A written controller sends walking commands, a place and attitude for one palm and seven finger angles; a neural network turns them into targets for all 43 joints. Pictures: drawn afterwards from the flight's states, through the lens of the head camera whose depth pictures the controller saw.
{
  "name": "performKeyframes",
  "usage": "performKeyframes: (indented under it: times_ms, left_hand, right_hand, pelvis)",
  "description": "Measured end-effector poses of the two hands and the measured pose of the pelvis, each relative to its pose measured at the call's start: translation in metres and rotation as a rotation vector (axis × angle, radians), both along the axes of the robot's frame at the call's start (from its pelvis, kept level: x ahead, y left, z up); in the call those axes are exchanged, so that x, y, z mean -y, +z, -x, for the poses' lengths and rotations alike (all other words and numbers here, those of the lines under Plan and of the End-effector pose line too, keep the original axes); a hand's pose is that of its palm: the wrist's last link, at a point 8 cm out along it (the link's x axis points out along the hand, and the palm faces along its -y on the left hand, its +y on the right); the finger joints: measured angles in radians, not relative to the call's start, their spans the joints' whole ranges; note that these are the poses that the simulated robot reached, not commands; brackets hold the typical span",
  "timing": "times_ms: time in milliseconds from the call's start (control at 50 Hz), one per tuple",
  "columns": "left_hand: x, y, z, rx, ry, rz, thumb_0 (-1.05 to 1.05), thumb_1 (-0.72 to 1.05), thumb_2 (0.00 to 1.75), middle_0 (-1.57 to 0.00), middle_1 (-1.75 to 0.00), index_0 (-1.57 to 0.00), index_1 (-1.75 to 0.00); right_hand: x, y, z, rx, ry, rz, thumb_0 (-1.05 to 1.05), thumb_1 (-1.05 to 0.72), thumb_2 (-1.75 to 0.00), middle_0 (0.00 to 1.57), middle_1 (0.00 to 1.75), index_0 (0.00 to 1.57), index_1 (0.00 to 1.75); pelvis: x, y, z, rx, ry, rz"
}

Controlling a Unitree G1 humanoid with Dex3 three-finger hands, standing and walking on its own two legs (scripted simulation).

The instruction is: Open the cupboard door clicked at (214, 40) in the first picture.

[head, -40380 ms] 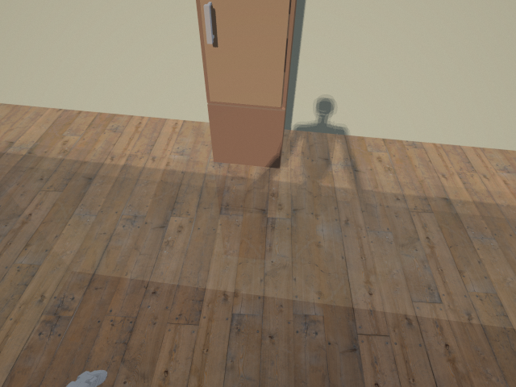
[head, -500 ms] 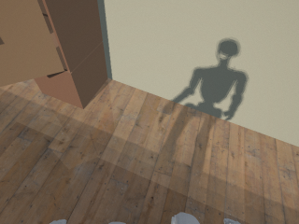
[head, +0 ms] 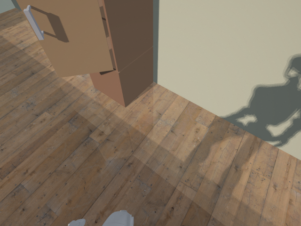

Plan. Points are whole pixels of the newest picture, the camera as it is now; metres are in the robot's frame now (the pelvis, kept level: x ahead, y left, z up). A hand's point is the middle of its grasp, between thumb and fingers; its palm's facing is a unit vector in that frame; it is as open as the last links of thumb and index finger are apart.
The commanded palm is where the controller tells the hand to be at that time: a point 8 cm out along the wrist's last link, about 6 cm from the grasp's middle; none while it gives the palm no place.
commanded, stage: turn to face it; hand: left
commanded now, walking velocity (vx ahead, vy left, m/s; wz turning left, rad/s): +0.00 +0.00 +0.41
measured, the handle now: (35, 22) +0.96 +0.59 +0.03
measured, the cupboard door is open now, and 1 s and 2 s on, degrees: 50 50 50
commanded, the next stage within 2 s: take the last steps up to it in 0.32 s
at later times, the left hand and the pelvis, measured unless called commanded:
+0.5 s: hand out of the picture +0.03 +0.24 -0.17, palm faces +0.21 -0.95 -0.25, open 7.4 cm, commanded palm none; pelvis +0.01 +0.03 +0.00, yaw +10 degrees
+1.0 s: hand out of the picture -0.05 +0.20 -0.17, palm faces +0.44 -0.88 -0.17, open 7.4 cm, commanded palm none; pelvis +0.10 +0.09 -0.01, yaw +20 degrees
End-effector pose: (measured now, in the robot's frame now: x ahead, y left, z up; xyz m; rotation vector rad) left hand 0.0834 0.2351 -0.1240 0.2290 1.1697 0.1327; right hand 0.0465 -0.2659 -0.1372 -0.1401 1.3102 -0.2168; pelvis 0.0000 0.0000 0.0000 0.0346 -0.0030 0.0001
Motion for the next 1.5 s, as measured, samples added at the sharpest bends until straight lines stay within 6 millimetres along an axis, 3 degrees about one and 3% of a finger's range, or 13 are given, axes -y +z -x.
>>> performKeyframes:
  times_ms: [160, 240, 420, 580, 720, 800, 880, 1040, 1100, 1160, 1280, 1380, 1500]
  left_hand:
    - [-0.041, -0.035, 0.073, -0.125, 0.169, 0.033, 0.00, 0.91, 0.89, -0.20, -0.30, -0.20, -0.30]
    - [-0.061, -0.041, 0.092, -0.187, 0.223, 0.018, 0.01, 0.91, 0.89, -0.20, -0.30, -0.20, -0.30]
    - [-0.066, -0.017, 0.079, -0.106, 0.259, 0.014, 0.01, 0.91, 0.90, -0.20, -0.30, -0.19, -0.30]
    - [-0.035, -0.012, 0.064, -0.029, 0.260, -0.001, 0.00, 0.91, 0.90, -0.20, -0.30, -0.20, -0.30]
    - [-0.005, 0.000, 0.095, -0.099, 0.358, 0.037, 0.00, 0.91, 0.89, -0.20, -0.30, -0.20, -0.30]
    - [0.004, 0.001, 0.114, -0.179, 0.411, 0.072, 0.00, 0.91, 0.89, -0.20, -0.30, -0.20, -0.30]
    - [0.005, -0.002, 0.133, -0.252, 0.478, 0.105, 0.00, 0.91, 0.89, -0.20, -0.30, -0.20, -0.30]
    - [-0.030, -0.033, 0.153, -0.425, 0.561, 0.189, 0.00, 0.91, 0.89, -0.20, -0.30, -0.20, -0.30]
    - [-0.063, -0.042, 0.130, -0.424, 0.538, 0.180, 0.01, 0.91, 0.89, -0.20, -0.30, -0.20, -0.30]
    - [-0.102, -0.040, 0.081, -0.322, 0.498, 0.145, 0.01, 0.91, 0.89, -0.20, -0.30, -0.20, -0.30]
    - [-0.164, -0.020, -0.036, -0.079, 0.406, 0.084, 0.00, 0.92, 0.90, -0.19, -0.30, -0.19, -0.30]
    - [-0.191, -0.005, -0.119, 0.045, 0.338, 0.058, 0.00, 0.92, 0.90, -0.19, -0.30, -0.19, -0.30]
    - [-0.197, 0.001, -0.204, 0.085, 0.247, 0.045, 0.00, 0.91, 0.90, -0.19, -0.30, -0.19, -0.30]
  right_hand:
    - [-0.037, 0.006, -0.090, 0.137, 0.197, 0.054, 0.00, -0.91, -0.90, 0.19, 0.30, 0.20, 0.30]
    - [-0.061, 0.016, -0.112, 0.200, 0.257, 0.066, 0.00, -0.91, -0.90, 0.20, 0.30, 0.20, 0.30]
    - [-0.086, 0.017, -0.101, 0.162, 0.300, 0.013, 0.00, -0.91, -0.90, 0.20, 0.30, 0.20, 0.30]
    - [-0.067, -0.016, -0.070, 0.058, 0.269, -0.060, 0.00, -0.90, -0.90, 0.20, 0.30, 0.21, 0.30]
    - [-0.052, -0.010, -0.077, -0.042, 0.295, -0.061, 0.01, -0.91, -0.90, 0.20, 0.30, 0.20, 0.30]
    - [-0.058, -0.002, -0.101, -0.050, 0.322, -0.046, 0.01, -0.91, -0.90, 0.20, 0.30, 0.20, 0.30]
    - [-0.084, -0.001, -0.140, -0.044, 0.385, -0.035, 0.01, -0.91, -0.90, 0.19, 0.30, 0.20, 0.30]
    - [-0.190, -0.010, -0.246, 0.147, 0.518, -0.039, 0.00, -0.91, -0.90, 0.19, 0.30, 0.20, 0.30]
    - [-0.218, -0.007, -0.259, 0.203, 0.502, -0.039, 0.00, -0.91, -0.90, 0.19, 0.30, 0.20, 0.30]
    - [-0.234, 0.000, -0.253, 0.187, 0.473, -0.050, 0.00, -0.91, -0.90, 0.20, 0.30, 0.20, 0.30]
    - [-0.227, 0.009, -0.242, 0.149, 0.371, -0.014, -0.03, -0.95, -0.90, 0.20, 0.30, 0.21, 0.30]
    - [-0.221, 0.001, -0.214, 0.012, 0.308, -0.016, -0.02, -0.94, -0.90, 0.20, 0.30, 0.20, 0.30]
    - [-0.222, -0.007, -0.183, -0.169, 0.221, -0.047, 0.00, -0.92, -0.90, 0.20, 0.30, 0.20, 0.30]
  pelvis:
    - [-0.026, -0.018, -0.008, 0.001, 0.088, 0.024]
    - [-0.034, -0.017, -0.006, 0.008, 0.106, 0.030]
    - [-0.035, -0.002, -0.005, 0.000, 0.154, 0.049]
    - [-0.014, -0.012, -0.014, -0.007, 0.196, 0.018]
    - [-0.017, 0.003, -0.037, 0.001, 0.254, 0.009]
    - [-0.026, 0.008, -0.053, -0.007, 0.287, -0.003]
    - [-0.045, 0.006, -0.071, -0.008, 0.321, -0.002]
    - [-0.113, -0.023, -0.111, -0.002, 0.345, 0.036]
    - [-0.131, -0.024, -0.121, 0.017, 0.331, 0.028]
    - [-0.144, -0.015, -0.134, 0.021, 0.312, 0.024]
    - [-0.167, -0.001, -0.161, 0.015, 0.285, 0.011]
    - [-0.179, 0.002, -0.191, 0.008, 0.276, 0.001]
    - [-0.183, -0.001, -0.236, -0.003, 0.256, 0.000]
